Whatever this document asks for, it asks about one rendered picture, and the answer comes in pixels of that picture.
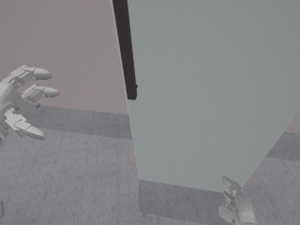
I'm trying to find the handle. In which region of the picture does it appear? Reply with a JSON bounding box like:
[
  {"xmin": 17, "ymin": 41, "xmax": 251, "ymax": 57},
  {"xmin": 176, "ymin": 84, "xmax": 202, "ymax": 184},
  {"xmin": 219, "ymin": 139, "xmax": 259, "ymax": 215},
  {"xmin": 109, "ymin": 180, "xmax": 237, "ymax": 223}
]
[{"xmin": 112, "ymin": 0, "xmax": 138, "ymax": 100}]

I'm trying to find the robot left hand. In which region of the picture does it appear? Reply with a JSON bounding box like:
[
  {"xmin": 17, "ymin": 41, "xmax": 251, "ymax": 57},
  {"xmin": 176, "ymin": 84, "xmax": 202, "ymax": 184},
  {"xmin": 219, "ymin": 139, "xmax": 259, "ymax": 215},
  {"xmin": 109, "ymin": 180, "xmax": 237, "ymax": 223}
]
[{"xmin": 0, "ymin": 65, "xmax": 60, "ymax": 141}]

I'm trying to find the fridge door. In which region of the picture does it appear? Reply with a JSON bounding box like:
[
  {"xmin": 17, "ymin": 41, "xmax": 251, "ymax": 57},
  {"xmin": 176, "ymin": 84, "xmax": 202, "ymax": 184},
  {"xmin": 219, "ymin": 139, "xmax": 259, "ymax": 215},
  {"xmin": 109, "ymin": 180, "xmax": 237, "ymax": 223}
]
[{"xmin": 112, "ymin": 0, "xmax": 300, "ymax": 194}]

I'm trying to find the robot right hand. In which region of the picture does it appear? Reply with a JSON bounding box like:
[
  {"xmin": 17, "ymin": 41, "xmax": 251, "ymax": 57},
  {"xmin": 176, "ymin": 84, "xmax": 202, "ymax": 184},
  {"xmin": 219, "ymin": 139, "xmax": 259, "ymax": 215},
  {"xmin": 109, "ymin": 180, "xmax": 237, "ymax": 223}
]
[{"xmin": 218, "ymin": 176, "xmax": 257, "ymax": 225}]

